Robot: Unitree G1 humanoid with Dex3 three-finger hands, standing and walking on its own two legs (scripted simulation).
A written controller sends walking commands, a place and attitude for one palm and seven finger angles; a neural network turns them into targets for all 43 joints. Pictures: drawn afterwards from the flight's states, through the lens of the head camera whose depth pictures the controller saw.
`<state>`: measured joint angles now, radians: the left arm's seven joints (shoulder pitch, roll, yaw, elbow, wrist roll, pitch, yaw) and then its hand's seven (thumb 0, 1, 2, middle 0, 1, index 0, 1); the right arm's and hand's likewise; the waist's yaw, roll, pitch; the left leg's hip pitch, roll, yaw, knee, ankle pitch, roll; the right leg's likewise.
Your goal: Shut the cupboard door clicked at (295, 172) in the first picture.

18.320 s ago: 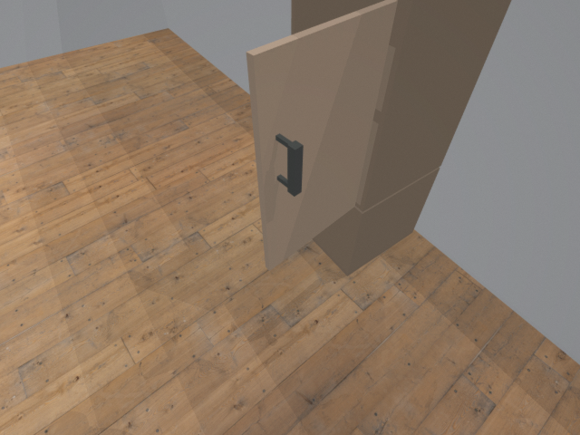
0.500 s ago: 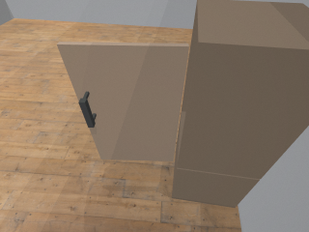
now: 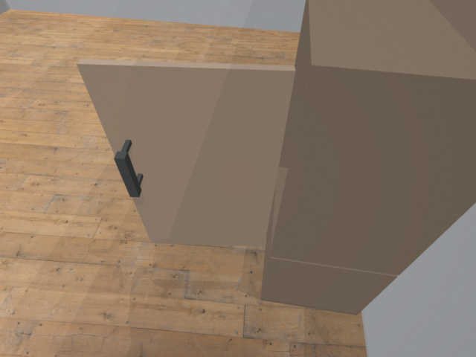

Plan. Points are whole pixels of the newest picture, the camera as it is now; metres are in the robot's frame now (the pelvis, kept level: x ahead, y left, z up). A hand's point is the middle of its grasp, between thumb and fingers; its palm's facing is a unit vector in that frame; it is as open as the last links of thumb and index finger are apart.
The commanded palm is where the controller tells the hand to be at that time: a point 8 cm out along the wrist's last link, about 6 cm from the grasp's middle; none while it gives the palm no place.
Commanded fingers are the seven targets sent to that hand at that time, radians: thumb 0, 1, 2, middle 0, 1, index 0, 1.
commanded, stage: look again from close up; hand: left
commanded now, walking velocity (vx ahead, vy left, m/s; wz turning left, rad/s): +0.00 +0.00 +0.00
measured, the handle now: (131, 168) +0.47 +0.26 +0.02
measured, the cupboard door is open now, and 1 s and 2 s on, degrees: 97 97 97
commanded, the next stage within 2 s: raise the hand and make a fist in 0.22 s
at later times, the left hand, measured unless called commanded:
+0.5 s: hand (128, 321) +0.18 +0.19 -0.04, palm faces +0.24 -0.96 -0.13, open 7.1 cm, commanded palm +0.11 +0.22 -0.06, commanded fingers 0.00 0.90 0.90 -0.37 -0.48 -0.37 -0.48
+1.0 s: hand (149, 329) +0.17 +0.16 -0.03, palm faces -0.02 -1.00 -0.06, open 4.9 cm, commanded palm +0.14 +0.22 -0.03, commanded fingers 0.00 0.90 0.90 -0.82 -0.98 -0.82 -0.98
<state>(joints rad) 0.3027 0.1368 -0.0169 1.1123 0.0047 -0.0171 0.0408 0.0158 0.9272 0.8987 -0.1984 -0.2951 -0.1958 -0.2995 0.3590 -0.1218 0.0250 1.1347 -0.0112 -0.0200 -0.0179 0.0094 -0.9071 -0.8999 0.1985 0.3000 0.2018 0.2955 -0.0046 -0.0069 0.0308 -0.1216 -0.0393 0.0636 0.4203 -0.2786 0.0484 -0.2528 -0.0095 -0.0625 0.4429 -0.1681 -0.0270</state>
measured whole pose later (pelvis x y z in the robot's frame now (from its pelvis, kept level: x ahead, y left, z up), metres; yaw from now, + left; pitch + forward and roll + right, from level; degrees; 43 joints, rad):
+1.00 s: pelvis -0.02 -0.03 -0.10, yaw +4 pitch +15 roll -1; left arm 0.44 0.24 0.11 -0.12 -0.28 -0.39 -0.32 0.02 0.90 0.90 -0.64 -0.78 -0.64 -0.79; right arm 0.18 -0.19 0.04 0.48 0.03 -0.21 -0.03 0.02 -0.90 -0.90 0.20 0.30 0.21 0.30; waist 0.04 0.03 -0.11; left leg -0.87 0.00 -0.03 1.21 -0.60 0.01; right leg -0.94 -0.02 -0.17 1.14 -0.46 -0.08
